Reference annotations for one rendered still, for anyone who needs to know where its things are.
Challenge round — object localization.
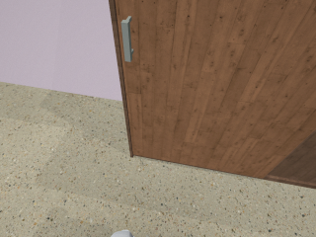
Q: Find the wardrobe door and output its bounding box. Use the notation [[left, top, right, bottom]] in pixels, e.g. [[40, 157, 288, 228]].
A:
[[268, 129, 316, 184], [115, 0, 316, 179]]

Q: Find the handle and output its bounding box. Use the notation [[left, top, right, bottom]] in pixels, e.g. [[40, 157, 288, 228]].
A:
[[120, 16, 134, 62]]

